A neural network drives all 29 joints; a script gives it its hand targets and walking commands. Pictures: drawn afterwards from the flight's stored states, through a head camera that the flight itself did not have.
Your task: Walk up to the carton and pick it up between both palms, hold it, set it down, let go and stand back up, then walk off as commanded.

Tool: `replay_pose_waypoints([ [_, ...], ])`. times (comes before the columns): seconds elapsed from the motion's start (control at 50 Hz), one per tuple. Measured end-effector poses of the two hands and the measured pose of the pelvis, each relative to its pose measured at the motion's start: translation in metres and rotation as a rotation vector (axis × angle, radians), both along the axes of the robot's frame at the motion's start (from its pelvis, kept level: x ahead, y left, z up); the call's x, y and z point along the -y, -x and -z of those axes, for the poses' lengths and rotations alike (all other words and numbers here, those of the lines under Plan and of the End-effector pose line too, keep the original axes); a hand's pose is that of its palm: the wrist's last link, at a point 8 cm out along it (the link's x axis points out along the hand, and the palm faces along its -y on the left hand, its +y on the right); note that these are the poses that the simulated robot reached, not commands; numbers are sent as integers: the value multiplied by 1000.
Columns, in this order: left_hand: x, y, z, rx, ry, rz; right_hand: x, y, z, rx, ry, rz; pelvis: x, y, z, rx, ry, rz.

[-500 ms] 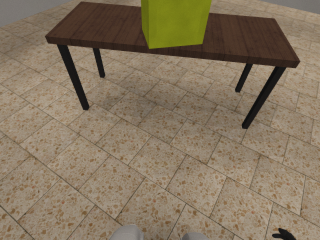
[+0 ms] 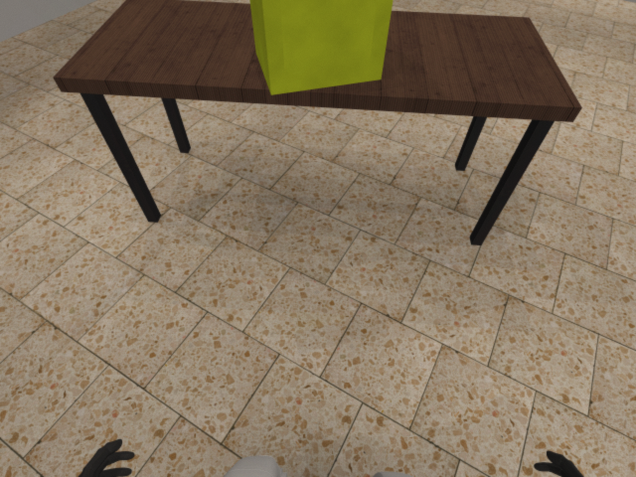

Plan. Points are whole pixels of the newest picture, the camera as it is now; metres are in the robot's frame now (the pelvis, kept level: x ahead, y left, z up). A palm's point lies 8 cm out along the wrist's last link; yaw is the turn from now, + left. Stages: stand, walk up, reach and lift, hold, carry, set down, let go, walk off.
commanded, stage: walk off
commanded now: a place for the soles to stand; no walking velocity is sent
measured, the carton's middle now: (316, 22) +1.14 +0.04 +0.02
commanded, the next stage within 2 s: stand in 0.72 s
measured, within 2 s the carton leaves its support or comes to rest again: neither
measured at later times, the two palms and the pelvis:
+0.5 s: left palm out of the picture +0.10 +0.28 -0.10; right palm out of the picture +0.08 -0.34 -0.09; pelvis +0.00 -0.02 +0.01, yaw +2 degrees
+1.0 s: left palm out of the picture +0.08 +0.30 -0.09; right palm out of the picture +0.12 -0.29 -0.09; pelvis +0.01 +0.00 +0.03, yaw +1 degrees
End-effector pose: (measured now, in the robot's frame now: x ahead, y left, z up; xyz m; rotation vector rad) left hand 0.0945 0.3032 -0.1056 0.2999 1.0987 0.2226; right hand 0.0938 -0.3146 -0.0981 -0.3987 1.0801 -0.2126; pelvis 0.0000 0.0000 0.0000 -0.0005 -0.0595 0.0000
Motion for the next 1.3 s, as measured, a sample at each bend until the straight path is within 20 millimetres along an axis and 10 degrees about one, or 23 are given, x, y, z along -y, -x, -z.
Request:
replay_pose_waypoints([
  [0.22,15,-27,-8,47,9,32,11,2,-6,6,5,-3,10,-2,-4,3,-17,-6],
  [0.74,30,-2,-3,-14,31,-22,18,1,-8,-32,0,-13,23,-1,-10,12,-20,-34],
  [1.06,-8,10,-22,-76,-3,-52,-35,-27,-12,-28,-86,-24,-6,-6,-29,11,6,-4],
  [1.3,-13,11,-14,-106,39,-20,-54,-8,-14,-65,-81,23,-27,-9,-32,0,1,7],
])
